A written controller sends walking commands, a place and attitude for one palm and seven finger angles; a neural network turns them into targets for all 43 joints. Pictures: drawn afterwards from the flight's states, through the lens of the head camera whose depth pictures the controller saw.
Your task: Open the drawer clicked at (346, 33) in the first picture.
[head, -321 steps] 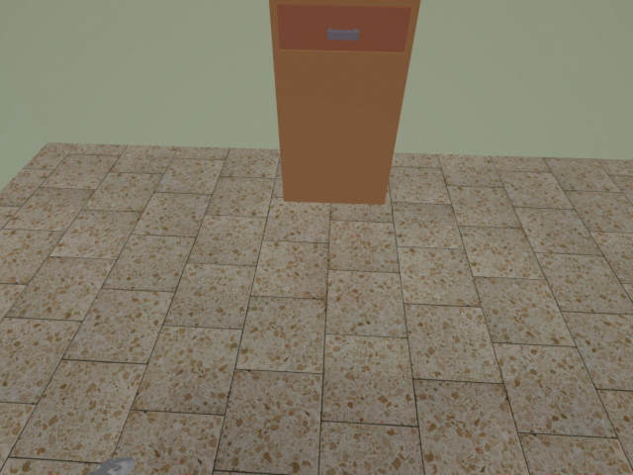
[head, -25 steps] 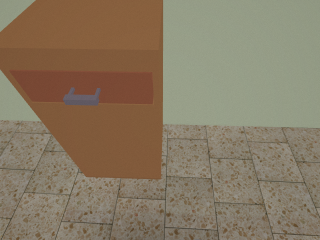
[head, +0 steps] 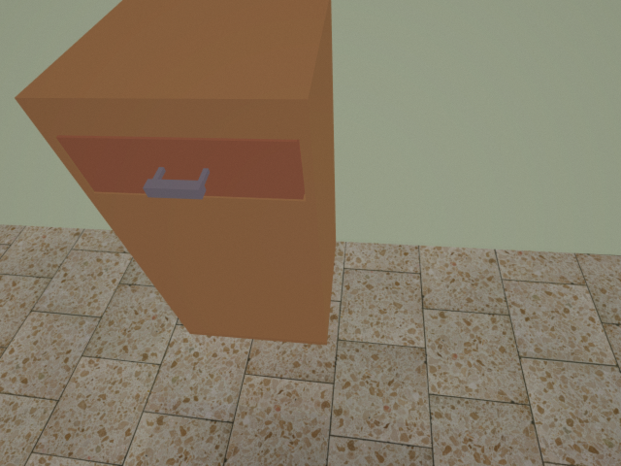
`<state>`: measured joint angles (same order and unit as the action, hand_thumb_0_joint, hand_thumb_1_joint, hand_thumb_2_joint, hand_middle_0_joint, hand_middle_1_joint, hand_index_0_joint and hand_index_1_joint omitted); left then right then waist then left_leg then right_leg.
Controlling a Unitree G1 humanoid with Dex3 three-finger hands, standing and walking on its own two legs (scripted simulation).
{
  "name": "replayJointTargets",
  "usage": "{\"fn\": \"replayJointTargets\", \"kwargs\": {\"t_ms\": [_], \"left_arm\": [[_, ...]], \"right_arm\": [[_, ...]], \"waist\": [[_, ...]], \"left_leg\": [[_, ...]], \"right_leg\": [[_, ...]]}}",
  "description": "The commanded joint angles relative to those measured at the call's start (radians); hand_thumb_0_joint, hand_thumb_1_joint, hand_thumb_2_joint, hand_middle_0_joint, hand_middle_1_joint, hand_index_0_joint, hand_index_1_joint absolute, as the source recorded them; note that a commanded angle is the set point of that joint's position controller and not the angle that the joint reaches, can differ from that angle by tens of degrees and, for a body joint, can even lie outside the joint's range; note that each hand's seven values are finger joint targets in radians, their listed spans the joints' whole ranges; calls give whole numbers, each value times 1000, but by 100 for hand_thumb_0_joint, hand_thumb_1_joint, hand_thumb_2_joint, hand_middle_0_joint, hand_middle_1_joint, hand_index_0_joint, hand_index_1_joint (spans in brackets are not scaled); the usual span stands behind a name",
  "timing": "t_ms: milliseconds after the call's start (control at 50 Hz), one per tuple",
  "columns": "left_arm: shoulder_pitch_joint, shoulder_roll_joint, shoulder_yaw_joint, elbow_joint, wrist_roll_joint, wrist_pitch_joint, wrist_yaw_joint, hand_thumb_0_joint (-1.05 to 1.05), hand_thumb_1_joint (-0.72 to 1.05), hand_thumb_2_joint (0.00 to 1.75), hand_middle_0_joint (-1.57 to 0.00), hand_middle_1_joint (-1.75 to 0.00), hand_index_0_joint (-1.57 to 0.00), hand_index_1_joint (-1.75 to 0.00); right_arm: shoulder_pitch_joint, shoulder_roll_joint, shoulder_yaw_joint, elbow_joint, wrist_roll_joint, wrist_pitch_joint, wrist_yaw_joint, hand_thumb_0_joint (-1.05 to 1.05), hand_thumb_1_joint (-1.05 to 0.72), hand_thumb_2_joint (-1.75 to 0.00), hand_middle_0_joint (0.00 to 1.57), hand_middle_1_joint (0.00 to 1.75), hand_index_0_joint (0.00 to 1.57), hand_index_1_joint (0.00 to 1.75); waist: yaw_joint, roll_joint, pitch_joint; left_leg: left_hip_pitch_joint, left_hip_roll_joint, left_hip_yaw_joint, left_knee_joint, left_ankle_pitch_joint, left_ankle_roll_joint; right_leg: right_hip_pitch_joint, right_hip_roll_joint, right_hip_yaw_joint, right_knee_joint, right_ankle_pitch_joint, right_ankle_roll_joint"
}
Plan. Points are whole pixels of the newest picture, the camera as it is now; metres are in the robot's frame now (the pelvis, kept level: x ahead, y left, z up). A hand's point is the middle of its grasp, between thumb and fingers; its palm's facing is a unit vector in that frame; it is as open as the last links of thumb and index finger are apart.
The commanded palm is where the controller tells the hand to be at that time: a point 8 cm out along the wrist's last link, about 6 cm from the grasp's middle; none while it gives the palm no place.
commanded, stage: come to a stop and stand still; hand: left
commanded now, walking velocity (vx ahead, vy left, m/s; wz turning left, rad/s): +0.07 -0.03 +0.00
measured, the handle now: (178, 180) +0.56 +0.31 +0.01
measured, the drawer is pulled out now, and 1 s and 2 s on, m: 0.00 0.00 0.00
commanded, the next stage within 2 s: look again from close up in 0.80 s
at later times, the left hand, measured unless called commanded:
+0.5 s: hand out of the picture +0.05 +0.20 -0.18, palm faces +0.00 -0.98 -0.21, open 7.3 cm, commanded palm none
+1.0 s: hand out of the picture +0.03 +0.20 -0.19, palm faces +0.02 -0.98 -0.20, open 7.3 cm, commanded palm none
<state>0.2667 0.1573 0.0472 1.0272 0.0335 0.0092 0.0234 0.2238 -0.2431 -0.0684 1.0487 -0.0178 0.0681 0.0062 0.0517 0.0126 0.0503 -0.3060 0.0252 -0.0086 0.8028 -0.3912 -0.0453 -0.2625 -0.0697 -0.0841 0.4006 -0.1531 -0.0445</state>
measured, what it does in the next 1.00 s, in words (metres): steps on the spot: left foot, then right foot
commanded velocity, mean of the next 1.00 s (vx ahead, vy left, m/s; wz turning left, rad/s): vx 0.02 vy -0.04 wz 0.00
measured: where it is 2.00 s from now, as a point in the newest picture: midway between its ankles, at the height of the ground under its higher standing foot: outside the picture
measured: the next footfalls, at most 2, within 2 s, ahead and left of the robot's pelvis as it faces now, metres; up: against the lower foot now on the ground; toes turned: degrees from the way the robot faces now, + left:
left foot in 0.14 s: +0.03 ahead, +0.15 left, +0.00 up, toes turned +2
right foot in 0.42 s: +0.05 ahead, -0.03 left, +0.00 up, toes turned -3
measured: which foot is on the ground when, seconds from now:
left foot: up 0.00-0.12, down 0.14-1.00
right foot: down 0.00-0.16, up 0.18-0.40, down 0.42-1.00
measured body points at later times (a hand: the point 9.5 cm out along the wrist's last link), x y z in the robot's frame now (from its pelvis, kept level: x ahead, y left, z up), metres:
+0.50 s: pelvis +0.03 +0.03 -0.01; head +0.06 +0.01 +0.44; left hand +0.05 +0.26 -0.17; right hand +0.00 -0.19 -0.18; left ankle -0.03 +0.17 -0.75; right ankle +0.00 -0.07 -0.75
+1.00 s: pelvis +0.03 +0.03 -0.01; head +0.05 +0.03 +0.44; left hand +0.03 +0.25 -0.17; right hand +0.05 -0.21 -0.17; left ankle -0.03 +0.16 -0.74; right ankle +0.00 -0.07 -0.75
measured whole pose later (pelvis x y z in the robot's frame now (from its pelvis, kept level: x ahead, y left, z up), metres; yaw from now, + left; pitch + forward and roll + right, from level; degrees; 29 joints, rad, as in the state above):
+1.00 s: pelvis +0.03 +0.03 -0.01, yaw -1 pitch +0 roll -2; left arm 0.28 0.13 0.00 1.10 0.02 -0.05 0.06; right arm 0.22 -0.18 -0.02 1.08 0.00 0.00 -0.03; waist 0.00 0.04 0.06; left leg -0.23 0.07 0.02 0.66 -0.39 -0.01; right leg -0.17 0.04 -0.09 0.43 -0.26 -0.04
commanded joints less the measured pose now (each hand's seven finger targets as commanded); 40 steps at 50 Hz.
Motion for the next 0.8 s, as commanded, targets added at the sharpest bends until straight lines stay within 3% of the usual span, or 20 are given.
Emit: {"fn": "replayJointTargets", "kwargs": {"t_ms": [0,60,80,100,120,140,160,180,200,280,320,360,380,420,440,460,480,500,600,780], "left_arm": [[21,221,48,-32,3,-10,8,0,90,90,-20,-30,-20,-30],[-21,187,34,-10,-9,-1,5,0,90,90,-20,-30,-20,-30],[-19,154,22,-8,-17,1,3,0,90,90,-20,-30,-20,-30],[7,104,7,-1,-25,2,-2,0,90,90,-20,-30,-20,-30],[16,64,-4,0,-26,3,-6,0,90,90,-20,-30,-20,-30],[4,62,-7,1,-17,1,-9,0,90,90,-20,-30,-20,-30],[23,63,-5,8,-11,-2,-17,0,90,90,-20,-30,-20,-30],[24,60,-5,37,-3,7,-16,0,90,90,-20,-30,-20,-30],[32,76,-3,47,-5,10,-18,0,90,90,-20,-30,-20,-30],[20,64,-9,48,-15,-3,-24,0,90,90,-20,-30,-20,-30],[-13,55,-16,39,-23,-14,-20,0,90,90,-20,-30,-20,-30],[15,64,-12,51,-31,-23,-14,0,90,90,-20,-30,-20,-30],[63,68,-12,74,-31,-29,-11,0,90,90,-20,-30,-20,-30],[122,120,-6,100,-29,-39,5,0,90,90,-20,-30,-20,-30],[119,128,-8,109,-30,-39,9,0,90,90,-20,-30,-20,-30],[118,121,-7,113,-30,-40,13,0,90,90,-20,-30,-20,-30],[104,110,-12,112,-31,-42,17,0,90,90,-20,-30,-20,-30],[87,106,-16,106,-31,-38,18,0,90,90,-20,-30,-20,-30],[45,81,-22,91,-35,-29,22,0,90,90,-20,-30,-20,-30],[38,91,-21,86,-33,-25,23,0,90,90,-20,-30,-20,-30]], "right_arm": [[35,-18,9,-61,5,-37,-4,0,-90,-90,20,30,20,30],[147,10,22,-9,7,-56,-16,0,-90,-90,20,30,20,30],[179,-8,24,5,5,-66,-21,0,-90,-90,20,30,20,30],[166,-51,19,3,-5,-75,-26,0,-90,-90,20,30,20,30],[119,-102,14,-20,-8,-74,-31,0,-90,-90,20,30,20,30],[63,-113,19,-38,-11,-70,-33,0,-90,-90,20,30,20,30],[23,-111,22,-50,-11,-71,-34,0,-90,-90,20,30,20,30],[2,-87,27,-36,-8,-79,-38,0,-90,-90,20,30,20,30],[12,-66,33,-26,-6,-81,-45,0,-90,-90,20,30,20,30],[95,-45,37,9,-5,-91,-60,0,-90,-90,20,30,20,30],[130,-43,36,33,-7,-95,-63,0,-90,-90,20,30,20,30],[139,-44,31,49,-1,-94,-63,0,-90,-90,20,30,20,30],[144,-39,31,52,3,-96,-63,0,-90,-90,20,30,20,30],[142,10,40,41,15,-102,-59,0,-90,-90,20,30,20,30],[133,29,44,45,16,-101,-56,0,-90,-90,20,30,20,30],[128,35,43,50,11,-90,-57,0,-90,-90,20,30,20,30],[131,33,43,59,10,-87,-57,0,-90,-90,20,30,20,30],[131,37,45,64,9,-82,-56,0,-90,-90,20,30,20,30],[157,41,53,106,6,-80,-62,0,-90,-90,20,30,20,30],[132,29,52,103,6,-74,-65,0,-90,-90,20,30,20,30]], "waist": [[-7,-209,-68],[-67,-189,-61],[-79,-90,-65],[-70,68,-24],[-59,191,28],[-43,159,90],[-21,105,79],[-28,210,102],[-31,221,117],[-53,139,70],[-72,153,16],[-59,130,-16],[-44,100,-63],[-38,-23,-131],[-40,-55,-118],[-39,-174,-123],[-44,-185,-104],[-44,-170,-81],[-54,-33,-33],[-55,3,-32]], "left_leg": [[-1,-6,34,-161,-20,23],[243,-21,67,-419,136,34],[295,10,36,-481,141,38],[240,133,-138,-575,10,74],[100,257,-270,-694,-181,119],[-41,290,-315,-744,-269,148],[-110,286,-303,-743,-298,155],[-82,243,-266,-767,-243,139],[-39,221,-233,-748,-152,136],[176,215,-151,-616,350,165],[273,203,-111,-520,672,171],[290,176,-81,-432,787,139],[266,149,-54,-377,773,107],[92,82,3,-351,480,48],[59,63,20,-373,335,36],[61,55,34,-356,251,27],[62,63,39,-357,228,26],[74,66,45,-365,188,24],[175,98,26,-410,470,35],[212,103,29,-413,464,34]], "right_leg": [[101,-224,293,-207,-163,-102],[-65,-136,210,-155,-276,-29],[-110,-88,164,-92,-292,2],[-167,-13,108,22,-272,33],[-146,22,26,120,-235,54],[-98,28,36,190,-217,55],[-47,23,42,235,-194,55],[-64,21,48,282,-203,62],[-98,21,66,329,-197,61],[-179,14,71,334,-218,73],[-135,20,50,212,-247,73],[-29,28,33,27,-121,68],[77,17,39,-54,57,61],[308,-94,139,21,515,16],[328,-134,140,42,605,-8],[324,-127,147,37,633,-17],[307,-135,146,26,676,-23],[271,-131,138,4,637,-23],[190,-56,88,12,451,1],[178,-47,98,-14,401,1]]}}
